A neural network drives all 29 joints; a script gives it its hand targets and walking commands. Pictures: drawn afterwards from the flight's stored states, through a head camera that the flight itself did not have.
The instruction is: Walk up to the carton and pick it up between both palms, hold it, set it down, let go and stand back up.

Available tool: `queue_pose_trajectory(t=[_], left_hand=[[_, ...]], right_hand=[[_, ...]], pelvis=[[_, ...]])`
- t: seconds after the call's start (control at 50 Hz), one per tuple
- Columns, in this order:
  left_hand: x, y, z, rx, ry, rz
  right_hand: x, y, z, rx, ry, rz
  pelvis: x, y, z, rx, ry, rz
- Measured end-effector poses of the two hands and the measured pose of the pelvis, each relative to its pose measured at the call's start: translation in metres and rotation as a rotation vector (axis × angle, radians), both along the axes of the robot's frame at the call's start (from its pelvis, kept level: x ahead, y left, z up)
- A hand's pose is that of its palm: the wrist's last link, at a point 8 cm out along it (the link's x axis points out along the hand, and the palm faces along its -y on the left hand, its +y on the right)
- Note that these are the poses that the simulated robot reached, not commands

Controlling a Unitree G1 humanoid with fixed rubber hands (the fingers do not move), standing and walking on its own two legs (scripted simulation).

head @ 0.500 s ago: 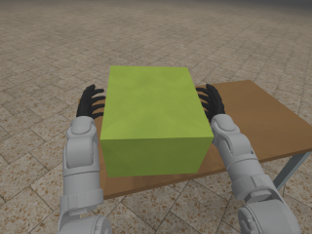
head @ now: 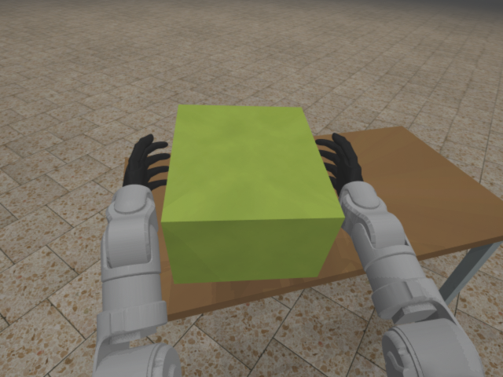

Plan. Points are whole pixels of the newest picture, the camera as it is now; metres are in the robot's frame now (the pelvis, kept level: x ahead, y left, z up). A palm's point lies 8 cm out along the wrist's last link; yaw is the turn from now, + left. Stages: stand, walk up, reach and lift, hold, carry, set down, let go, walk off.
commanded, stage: hold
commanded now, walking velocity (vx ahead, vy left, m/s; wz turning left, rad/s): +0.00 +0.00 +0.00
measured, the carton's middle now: (244, 186) +0.40 +0.01 +0.14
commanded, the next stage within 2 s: none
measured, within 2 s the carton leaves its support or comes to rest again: neither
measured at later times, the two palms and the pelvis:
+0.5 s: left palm (138, 187) +0.35 +0.17 +0.19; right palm (347, 183) +0.36 -0.15 +0.18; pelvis +0.00 +0.00 +0.00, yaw +0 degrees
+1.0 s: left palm (138, 187) +0.35 +0.17 +0.19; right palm (347, 183) +0.36 -0.15 +0.18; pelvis +0.00 +0.00 +0.00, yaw +0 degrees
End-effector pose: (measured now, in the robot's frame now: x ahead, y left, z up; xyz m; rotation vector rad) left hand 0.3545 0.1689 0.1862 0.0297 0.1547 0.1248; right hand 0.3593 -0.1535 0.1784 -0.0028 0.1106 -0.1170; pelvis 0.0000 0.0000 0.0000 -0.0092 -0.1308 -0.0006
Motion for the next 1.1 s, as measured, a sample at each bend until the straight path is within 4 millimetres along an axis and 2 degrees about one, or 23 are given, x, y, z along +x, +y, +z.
queue_pose_trajectory(t=[1.1], left_hand=[[-0.0003,-0.0016,0.0003,0.004,0.003,-0.013]], right_hand=[[-0.0011,-0.0011,-0.0026,0.004,0.002,-0.004]], pelvis=[[0.0003,-0.0005,0.0001,0.001,-0.008,0.001]])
